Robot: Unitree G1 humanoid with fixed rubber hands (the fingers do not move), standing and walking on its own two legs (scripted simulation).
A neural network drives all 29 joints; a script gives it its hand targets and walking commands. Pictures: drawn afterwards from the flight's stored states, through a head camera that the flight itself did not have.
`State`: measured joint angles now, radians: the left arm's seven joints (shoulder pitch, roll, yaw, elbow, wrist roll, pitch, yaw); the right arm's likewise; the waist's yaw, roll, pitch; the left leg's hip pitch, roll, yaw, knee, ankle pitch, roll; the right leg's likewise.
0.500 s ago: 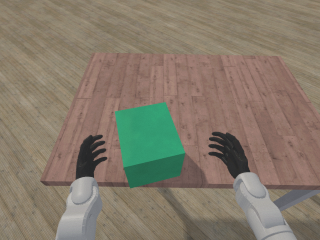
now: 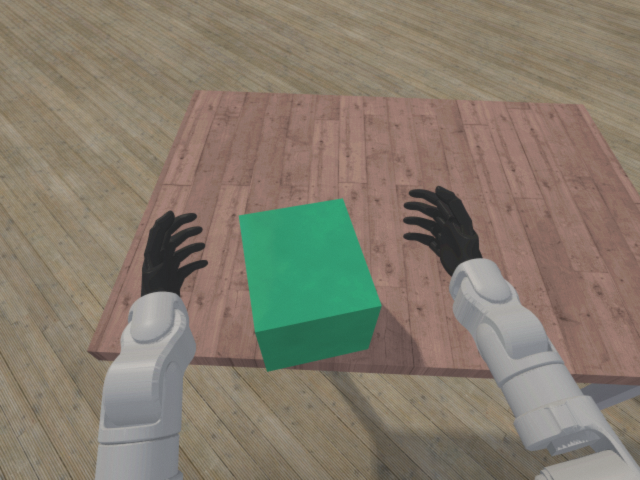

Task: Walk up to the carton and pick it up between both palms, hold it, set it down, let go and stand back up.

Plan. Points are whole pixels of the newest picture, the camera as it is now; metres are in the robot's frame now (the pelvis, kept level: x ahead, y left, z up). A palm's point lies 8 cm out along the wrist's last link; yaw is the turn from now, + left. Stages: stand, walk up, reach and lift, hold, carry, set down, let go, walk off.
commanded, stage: reach and lift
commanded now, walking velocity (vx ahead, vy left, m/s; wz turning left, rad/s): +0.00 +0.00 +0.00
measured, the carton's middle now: (305, 284) +0.40 +0.09 -0.05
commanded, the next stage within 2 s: none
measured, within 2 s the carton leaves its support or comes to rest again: neither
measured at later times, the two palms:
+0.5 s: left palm (162, 242) +0.34 +0.24 +0.11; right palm (430, 202) +0.44 -0.06 +0.11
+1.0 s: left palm (196, 290) +0.33 +0.22 +0.01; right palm (409, 241) +0.44 -0.05 +0.03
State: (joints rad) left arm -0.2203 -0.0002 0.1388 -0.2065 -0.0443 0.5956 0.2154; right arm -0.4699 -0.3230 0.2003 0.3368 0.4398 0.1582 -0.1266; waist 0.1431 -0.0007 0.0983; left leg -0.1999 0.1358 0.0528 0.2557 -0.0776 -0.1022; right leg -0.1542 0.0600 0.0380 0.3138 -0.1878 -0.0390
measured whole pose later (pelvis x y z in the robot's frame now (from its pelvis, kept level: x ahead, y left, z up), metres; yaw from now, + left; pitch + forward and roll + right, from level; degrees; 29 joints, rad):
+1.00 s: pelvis -0.01 +0.01 -0.02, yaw -1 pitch +15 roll -1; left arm -0.53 -0.09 0.24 0.64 0.04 0.02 0.21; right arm -0.82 -0.19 0.12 1.05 0.27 -0.16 -0.08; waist 0.22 0.02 -0.10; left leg -0.59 0.15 0.03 0.46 -0.13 -0.09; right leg -0.52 0.08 0.03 0.46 -0.21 -0.03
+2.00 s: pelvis -0.03 +0.01 -0.03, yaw -1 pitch +19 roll -2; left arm -0.68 -0.16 0.36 0.87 0.16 -0.14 0.28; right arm -0.96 -0.08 -0.13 1.26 0.05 -0.21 -0.10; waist 0.23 0.01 -0.15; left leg -0.77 0.15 0.02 0.61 -0.17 -0.08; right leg -0.70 0.08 0.03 0.61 -0.24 -0.02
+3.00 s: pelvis -0.01 +0.00 -0.02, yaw +1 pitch +19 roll -1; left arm -0.58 -0.23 0.61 0.85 0.42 -0.33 0.18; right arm -0.87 0.03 -0.35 1.29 -0.31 -0.44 -0.11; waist 0.16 0.02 -0.16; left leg -0.66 0.15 0.07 0.45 -0.11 -0.08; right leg -0.59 0.06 0.00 0.47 -0.22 -0.03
